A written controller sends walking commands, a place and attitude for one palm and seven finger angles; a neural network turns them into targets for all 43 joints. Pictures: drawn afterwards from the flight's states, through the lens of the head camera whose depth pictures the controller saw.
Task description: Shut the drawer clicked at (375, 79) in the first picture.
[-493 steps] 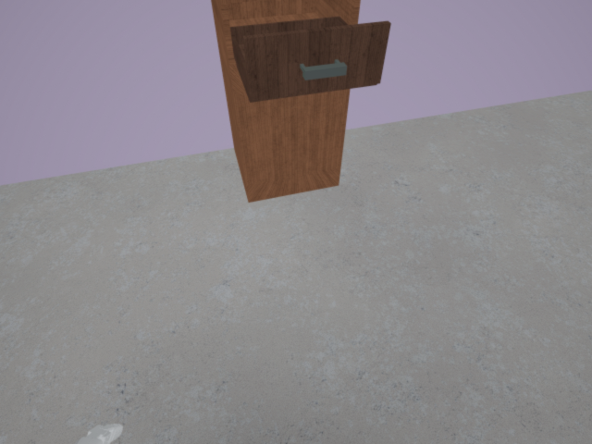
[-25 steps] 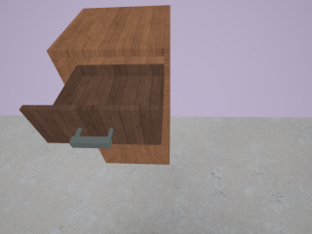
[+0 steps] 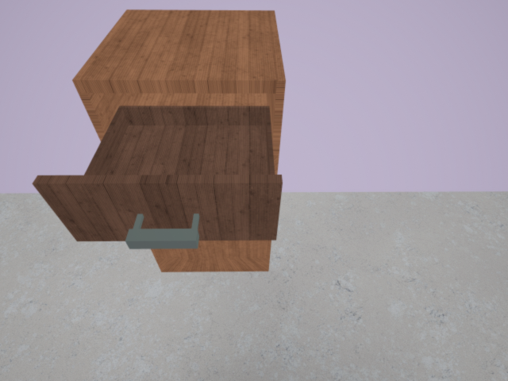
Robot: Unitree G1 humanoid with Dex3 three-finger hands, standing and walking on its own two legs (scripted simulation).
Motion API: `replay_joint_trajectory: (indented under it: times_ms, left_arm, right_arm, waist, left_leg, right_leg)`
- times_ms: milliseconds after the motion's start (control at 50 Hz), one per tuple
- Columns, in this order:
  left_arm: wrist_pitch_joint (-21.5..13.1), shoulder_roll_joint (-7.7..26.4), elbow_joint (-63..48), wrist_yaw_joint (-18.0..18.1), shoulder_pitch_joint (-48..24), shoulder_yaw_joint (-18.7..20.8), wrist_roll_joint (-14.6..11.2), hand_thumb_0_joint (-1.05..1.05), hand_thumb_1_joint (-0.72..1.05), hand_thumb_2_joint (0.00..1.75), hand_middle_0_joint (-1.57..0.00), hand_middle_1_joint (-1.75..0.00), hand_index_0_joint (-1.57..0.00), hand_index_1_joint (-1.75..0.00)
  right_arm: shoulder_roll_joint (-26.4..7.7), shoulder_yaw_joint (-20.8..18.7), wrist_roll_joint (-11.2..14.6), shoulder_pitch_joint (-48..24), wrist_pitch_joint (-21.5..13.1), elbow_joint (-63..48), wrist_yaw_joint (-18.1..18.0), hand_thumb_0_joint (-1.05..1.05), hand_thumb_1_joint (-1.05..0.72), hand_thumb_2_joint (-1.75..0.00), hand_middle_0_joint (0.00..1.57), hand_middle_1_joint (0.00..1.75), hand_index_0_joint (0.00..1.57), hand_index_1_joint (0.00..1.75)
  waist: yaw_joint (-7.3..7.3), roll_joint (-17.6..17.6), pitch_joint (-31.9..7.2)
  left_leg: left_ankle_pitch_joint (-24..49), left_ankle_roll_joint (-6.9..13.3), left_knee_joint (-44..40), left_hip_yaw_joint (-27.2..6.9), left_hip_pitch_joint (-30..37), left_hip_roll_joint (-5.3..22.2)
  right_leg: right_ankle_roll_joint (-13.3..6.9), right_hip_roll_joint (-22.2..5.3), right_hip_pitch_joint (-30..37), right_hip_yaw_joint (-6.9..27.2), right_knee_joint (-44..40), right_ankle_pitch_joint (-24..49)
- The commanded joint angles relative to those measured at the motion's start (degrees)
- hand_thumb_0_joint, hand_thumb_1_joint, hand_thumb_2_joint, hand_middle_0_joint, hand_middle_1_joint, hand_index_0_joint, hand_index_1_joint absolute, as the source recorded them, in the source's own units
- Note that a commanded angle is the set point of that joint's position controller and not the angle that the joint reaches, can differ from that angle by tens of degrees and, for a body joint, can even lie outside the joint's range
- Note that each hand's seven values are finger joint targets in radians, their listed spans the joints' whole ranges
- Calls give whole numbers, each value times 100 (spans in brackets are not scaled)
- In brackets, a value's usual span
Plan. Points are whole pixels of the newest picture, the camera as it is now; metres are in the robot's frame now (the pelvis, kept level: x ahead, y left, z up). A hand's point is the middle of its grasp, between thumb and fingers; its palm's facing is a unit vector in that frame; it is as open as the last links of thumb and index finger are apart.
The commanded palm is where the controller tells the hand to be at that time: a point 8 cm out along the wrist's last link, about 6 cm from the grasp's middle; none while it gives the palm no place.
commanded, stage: look again from close up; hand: left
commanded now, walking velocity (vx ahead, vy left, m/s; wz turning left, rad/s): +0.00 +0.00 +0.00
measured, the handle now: (165, 228) +0.37 +0.19 +0.00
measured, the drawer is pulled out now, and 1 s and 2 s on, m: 0.28 0.28 0.28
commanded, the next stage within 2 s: shuffle to correct the standing spot in 0.58 s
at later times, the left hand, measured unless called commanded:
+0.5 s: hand out of the picture +0.02 +0.18 -0.18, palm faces +0.00 -0.97 -0.22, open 7.4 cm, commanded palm none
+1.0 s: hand out of the picture +0.01 +0.16 -0.19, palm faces +0.06 -0.98 -0.17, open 7.4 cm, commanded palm none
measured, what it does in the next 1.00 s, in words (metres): stands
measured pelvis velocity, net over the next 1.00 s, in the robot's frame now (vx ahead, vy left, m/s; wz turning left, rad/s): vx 0.04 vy -0.01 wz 0.04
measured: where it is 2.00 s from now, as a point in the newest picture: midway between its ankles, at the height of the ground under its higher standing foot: outside the picture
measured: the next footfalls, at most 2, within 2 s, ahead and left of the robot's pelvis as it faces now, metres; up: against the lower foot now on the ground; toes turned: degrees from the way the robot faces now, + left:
left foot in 1.48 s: +0.09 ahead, +0.12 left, +0.00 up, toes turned +2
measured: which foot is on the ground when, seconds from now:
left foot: down 0.00-1.00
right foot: down 0.00-1.00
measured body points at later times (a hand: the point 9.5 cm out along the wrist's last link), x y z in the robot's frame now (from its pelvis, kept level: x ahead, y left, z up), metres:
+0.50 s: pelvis +0.01 +0.01 -0.01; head +0.02 -0.01 +0.44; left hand +0.02 +0.23 -0.16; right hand +0.00 -0.21 -0.17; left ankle -0.01 +0.10 -0.74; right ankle -0.01 -0.13 -0.74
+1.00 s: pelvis +0.04 -0.01 -0.01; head +0.07 -0.01 +0.43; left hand +0.01 +0.21 -0.18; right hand +0.04 -0.23 -0.17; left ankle -0.01 +0.10 -0.74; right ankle -0.01 -0.13 -0.74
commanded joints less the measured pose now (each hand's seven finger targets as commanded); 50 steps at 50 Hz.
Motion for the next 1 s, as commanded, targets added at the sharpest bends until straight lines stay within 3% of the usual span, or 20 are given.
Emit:
replay_joint_trajectory:
  times_ms: [0, 60, 80, 100, 120, 140, 160, 240, 280, 340, 420, 660, 700, 760, 820, 880, 920, 980]
  left_arm:
    - [-41, 476, -85, 47, 398, 33, -45, 0, 90, 90, -20, -30, -20, -30]
    - [-29, 473, -70, 48, 412, 29, -48, 0, 90, 90, -20, -30, -20, -30]
    - [-206, 603, 14, 268, 740, -66, 55, 0, 90, 90, -20, -30, -20, -30]
    - [-227, 766, -272, 213, 505, -20, -20, 0, 90, 90, -20, -30, -20, -30]
    - [-240, 844, -365, 141, 351, 4, -15, 0, 90, 90, -20, -30, -20, -30]
    - [-227, 808, -393, 106, 366, -18, -24, 0, 90, 90, -20, -30, -20, -30]
    - [-206, 708, -417, 88, 377, -28, -21, 0, 90, 90, -20, -30, -20, -30]
    - [-181, 546, -425, 64, 421, -67, -38, 0, 90, 90, -20, -30, -20, -30]
    - [-174, 502, -392, 69, 437, -79, -53, 0, 90, 90, -20, -30, -20, -30]
    - [-139, 493, -399, 75, 437, -78, -47, 0, 90, 90, -20, -30, -20, -30]
    - [-121, 520, -401, 71, 446, -62, -40, 0, 90, 90, -20, -30, -20, -30]
    - [-135, 603, -327, 61, 458, -51, -43, 0, 90, 90, -20, -30, -20, -30]
    - [-117, 580, -273, 41, 510, -44, -30, 0, 90, 90, -20, -30, -20, -30]
    - [-72, 584, -300, -2, 504, -11, 21, 0, 90, 90, -20, -30, -20, -30]
    - [-72, 615, -335, -49, 546, 24, 44, 0, 90, 90, -20, -30, -20, -30]
    - [-129, 647, -300, -57, 723, 60, 33, 0, 90, 90, -20, -30, -20, -30]
    - [-156, 697, -230, -43, 926, 95, 20, 0, 90, 90, -20, -30, -20, -30]
    - [-189, 769, -131, -3, 1138, 155, 11, 0, 90, 90, -20, -30, -20, -30]
  right_arm:
    - [-416, -13, 13, 394, -110, -32, -8, 0, -90, -90, 20, 30, 20, 30]
    - [-393, 3, 13, 460, -106, 28, -8, 0, -90, -90, 20, 30, 20, 30]
    - [-680, 37, 43, 88, -204, -384, 93, 0, -90, -90, 20, 30, 20, 30]
    - [-444, 39, -17, 413, -140, -496, 117, 0, -90, -90, 20, 30, 20, 30]
    - [-437, 46, -82, 354, -137, -445, 142, 0, -90, -90, 20, 30, 20, 30]
    - [-453, 58, -76, 519, -150, -482, 138, 0, -90, -90, 20, 30, 20, 30]
    - [-482, 61, -71, 614, -161, -519, 124, 0, -90, -90, 20, 30, 20, 30]
    - [-511, 87, -28, 685, -213, -549, 76, 0, -90, -90, 20, 30, 20, 30]
    - [-544, 89, -19, 745, -219, -495, 64, 0, -90, -90, 20, 30, 20, 30]
    - [-549, 101, -24, 721, -210, -416, 58, 0, -90, -90, 20, 30, 20, 30]
    - [-491, 104, -14, 621, -187, -349, 65, 0, -90, -90, 20, 30, 20, 30]
    - [-546, 102, -8, 376, -192, -190, 50, 0, -90, -90, 20, 30, 20, 30]
    - [-531, 109, -27, 415, -156, -149, 63, 0, -90, -90, 20, 30, 20, 30]
    - [-557, 64, -53, 384, -102, -165, 88, 0, -90, -90, 20, 30, 20, 30]
    - [-547, 33, -70, 393, -79, -215, 103, 0, -90, -90, 20, 30, 20, 30]
    - [-465, 34, -61, 405, -143, -274, 96, 0, -90, -90, 20, 30, 20, 30]
    - [-334, 55, -61, 400, -176, -286, 80, 0, -90, -90, 20, 30, 20, 30]
    - [-241, 59, -59, 393, -224, -296, 60, 0, -90, -90, 20, 30, 20, 30]
  waist:
    - [45, -125, 194]
    - [55, -10, 302]
    - [161, -101, 456]
    - [-80, 104, 117]
    - [-29, 675, 339]
    - [-56, 613, 96]
    - [-78, 608, 11]
    - [-24, 76, -88]
    - [-44, -238, 3]
    - [-22, -87, 310]
    - [-5, -181, 477]
    - [20, -1, 154]
    - [10, -109, 138]
    - [-7, -54, 456]
    - [-3, 71, 696]
    - [47, -140, 593]
    - [81, -492, 415]
    - [89, -773, 218]
  left_leg:
    - [970, -19, -557, -616, -41, 683]
    - [803, -22, -630, -618, -135, 666]
    - [1481, -116, 484, -417, -526, 772]
    - [135, -105, 228, -508, -491, 536]
    - [68, -92, 45, -490, -520, 453]
    - [-28, -39, 0, -566, -575, 522]
    - [25, 21, -5, -671, -649, 567]
    - [886, 120, 9, -721, -541, 668]
    - [976, 120, 22, -673, -447, 653]
    - [1090, 116, -85, -651, -500, 662]
    - [816, 112, -212, -624, -488, 612]
    - [1223, 73, -215, -490, -68, 621]
    - [560, 89, -181, -482, -109, 597]
    - [-502, 168, -237, -582, -419, 589]
    - [-1083, 255, -315, -772, -683, 607]
    - [-228, 263, 229, -579, -815, 457]
    - [132, 201, 705, -260, -934, 290]
    - [183, 98, 1224, 49, -1032, 174]
  right_leg:
    - [-171, -414, -24, 398, -527, 724]
    - [-169, -401, -8, 394, -572, 637]
    - [-198, -562, -235, 529, -295, 1920]
    - [-358, -667, -205, 653, -282, 501]
    - [-440, -587, -371, 625, -232, 222]
    - [-445, -447, -308, 542, -142, -285]
    - [-427, -349, -266, 467, -37, -279]
    - [-364, -278, -45, 360, 173, 412]
    - [-346, -298, -117, 385, 170, 530]
    - [-317, -281, -209, 376, 175, 504]
    - [-296, -299, -268, 405, 48, 460]
    - [-263, -384, -52, 457, -93, 1038]
    - [-273, -353, -41, 360, -67, 423]
    - [-303, -286, -343, 244, -44, -758]
    - [-341, -244, -501, 162, 11, -1191]
    - [-417, -395, -242, 243, 53, -692]
    - [-539, -575, 120, 408, -28, -67]
    - [-736, -886, 468, 618, 111, 1545]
